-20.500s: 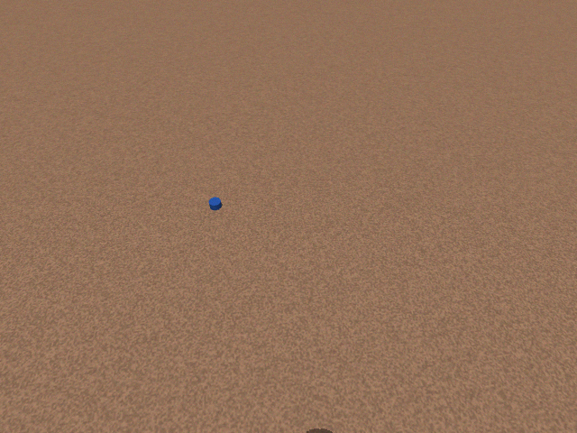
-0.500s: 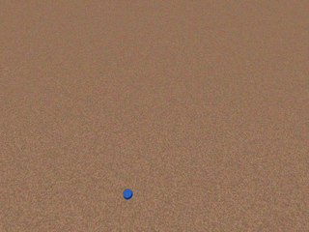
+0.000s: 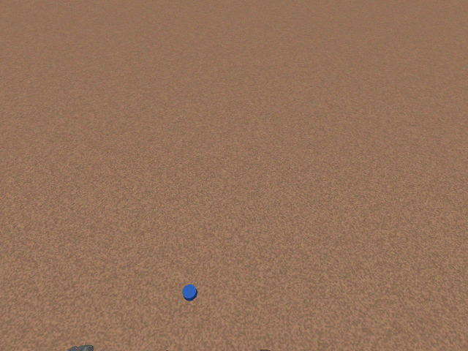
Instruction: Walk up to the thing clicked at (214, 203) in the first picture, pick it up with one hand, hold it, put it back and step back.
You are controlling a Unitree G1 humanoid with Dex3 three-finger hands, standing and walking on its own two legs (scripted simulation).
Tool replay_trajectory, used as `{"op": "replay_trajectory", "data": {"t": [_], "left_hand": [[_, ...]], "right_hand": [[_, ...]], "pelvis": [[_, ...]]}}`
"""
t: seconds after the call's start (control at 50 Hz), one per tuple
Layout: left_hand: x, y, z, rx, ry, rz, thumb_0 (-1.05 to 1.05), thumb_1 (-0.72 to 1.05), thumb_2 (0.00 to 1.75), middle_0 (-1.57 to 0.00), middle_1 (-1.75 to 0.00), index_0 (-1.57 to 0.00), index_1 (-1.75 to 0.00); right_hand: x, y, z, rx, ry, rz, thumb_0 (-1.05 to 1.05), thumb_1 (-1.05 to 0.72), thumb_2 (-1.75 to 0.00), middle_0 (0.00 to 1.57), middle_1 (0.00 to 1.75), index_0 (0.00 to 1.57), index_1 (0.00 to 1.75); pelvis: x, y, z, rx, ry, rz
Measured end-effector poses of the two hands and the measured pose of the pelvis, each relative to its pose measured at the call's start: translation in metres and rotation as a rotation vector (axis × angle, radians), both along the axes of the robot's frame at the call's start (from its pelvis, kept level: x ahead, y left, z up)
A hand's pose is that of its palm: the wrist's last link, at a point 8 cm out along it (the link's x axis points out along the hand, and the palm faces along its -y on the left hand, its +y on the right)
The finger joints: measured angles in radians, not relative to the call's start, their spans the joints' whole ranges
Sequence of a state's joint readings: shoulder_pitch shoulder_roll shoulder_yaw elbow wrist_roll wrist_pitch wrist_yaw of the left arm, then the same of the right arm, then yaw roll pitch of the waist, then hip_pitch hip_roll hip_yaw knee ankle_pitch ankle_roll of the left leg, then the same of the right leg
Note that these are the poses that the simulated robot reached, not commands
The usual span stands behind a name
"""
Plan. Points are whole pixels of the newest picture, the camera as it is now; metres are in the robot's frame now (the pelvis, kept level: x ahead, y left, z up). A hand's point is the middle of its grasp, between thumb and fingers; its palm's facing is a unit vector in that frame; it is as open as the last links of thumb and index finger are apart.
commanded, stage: stand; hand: left
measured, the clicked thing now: (189, 292) +0.47 +0.18 -0.77
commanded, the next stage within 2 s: none
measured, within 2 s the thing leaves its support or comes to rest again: neither
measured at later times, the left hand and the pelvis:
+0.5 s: hand out of the picture +0.06 +0.25 -0.15, palm faces -0.01 -0.94 -0.34, open 7.3 cm; pelvis -0.01 +0.00 +0.00, yaw +0 degrees
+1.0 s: hand out of the picture +0.06 +0.25 -0.15, palm faces -0.01 -0.94 -0.34, open 7.3 cm; pelvis -0.01 +0.00 +0.00, yaw +1 degrees
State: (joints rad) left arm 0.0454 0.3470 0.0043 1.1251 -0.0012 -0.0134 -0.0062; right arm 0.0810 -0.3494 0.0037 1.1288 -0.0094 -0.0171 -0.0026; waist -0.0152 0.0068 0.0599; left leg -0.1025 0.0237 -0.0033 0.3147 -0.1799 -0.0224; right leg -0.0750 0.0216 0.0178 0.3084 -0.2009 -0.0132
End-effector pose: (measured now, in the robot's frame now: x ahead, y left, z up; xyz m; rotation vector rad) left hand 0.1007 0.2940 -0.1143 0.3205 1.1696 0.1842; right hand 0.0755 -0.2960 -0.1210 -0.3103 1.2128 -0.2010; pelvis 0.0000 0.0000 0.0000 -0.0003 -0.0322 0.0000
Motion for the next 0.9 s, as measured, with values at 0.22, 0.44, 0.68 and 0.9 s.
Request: {"op": "replay_trajectory", "data": {"t": [0.22, 0.44, 0.68, 0.9], "left_hand": [[-0.025, -0.001, -0.002, 0.001, 0.048, 0.021, 0.0, 0.91, 0.89, -0.2, -0.3, -0.21, -0.3], [-0.042, 0.0, -0.003, 0.005, 0.067, 0.038, 0.0, 0.91, 0.89, -0.2, -0.3, -0.21, -0.3], [-0.044, 0.0, -0.002, 0.006, 0.053, 0.033, 0.0, 0.91, 0.89, -0.2, -0.3, -0.21, -0.3], [-0.046, 0.001, -0.003, 0.002, 0.056, 0.031, 0.0, 0.91, 0.89, -0.2, -0.3, -0.21, -0.3]], "right_hand": [[-0.005, 0.001, -0.002, 0.014, 0.016, 0.01, 0.0, -0.91, -0.9, 0.21, 0.3, 0.2, 0.3], [-0.008, -0.002, -0.002, 0.008, 0.018, 0.016, 0.0, -0.91, -0.9, 0.21, 0.3, 0.2, 0.3], [-0.014, -0.003, -0.001, 0.006, 0.017, 0.017, 0.0, -0.91, -0.9, 0.21, 0.3, 0.2, 0.3], [-0.023, -0.002, -0.002, 0.006, 0.034, 0.016, 0.0, -0.91, -0.9, 0.21, 0.3, 0.2, 0.3]], "pelvis": [[-0.005, -0.002, 0.001, 0.0, 0.006, 0.003], [-0.009, -0.004, 0.001, -0.001, 0.004, 0.007], [-0.012, -0.004, 0.001, -0.002, 0.0, 0.009], [-0.014, -0.003, 0.001, -0.001, 0.001, 0.008]]}}
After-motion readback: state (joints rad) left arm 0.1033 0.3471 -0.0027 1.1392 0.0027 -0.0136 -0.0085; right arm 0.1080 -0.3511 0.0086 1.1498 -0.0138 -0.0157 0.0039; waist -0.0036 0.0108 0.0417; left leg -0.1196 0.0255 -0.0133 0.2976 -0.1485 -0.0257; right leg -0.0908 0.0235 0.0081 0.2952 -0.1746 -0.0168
